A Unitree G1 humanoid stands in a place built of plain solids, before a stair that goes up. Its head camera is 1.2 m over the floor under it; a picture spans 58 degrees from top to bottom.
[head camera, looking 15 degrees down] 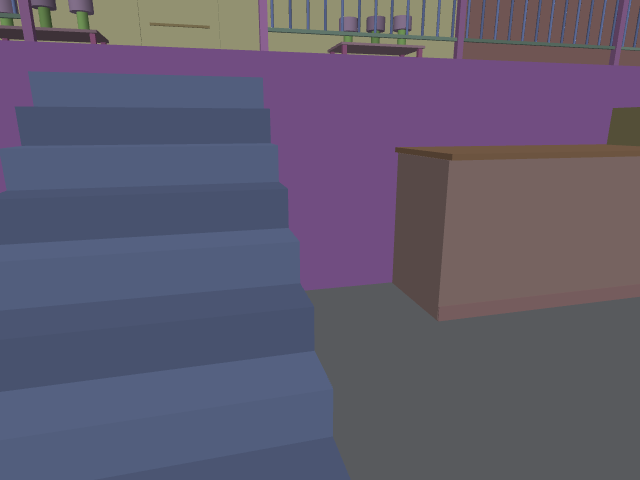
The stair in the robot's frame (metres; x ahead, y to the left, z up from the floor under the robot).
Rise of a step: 0.18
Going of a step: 0.25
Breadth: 1.22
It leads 15 degrees to the left of straight ahead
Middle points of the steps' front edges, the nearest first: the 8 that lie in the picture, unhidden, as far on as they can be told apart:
1.08 0.55 0.37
1.33 0.61 0.55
1.57 0.67 0.73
1.82 0.74 0.92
2.06 0.80 1.10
2.30 0.86 1.28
2.55 0.93 1.46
2.79 0.99 1.65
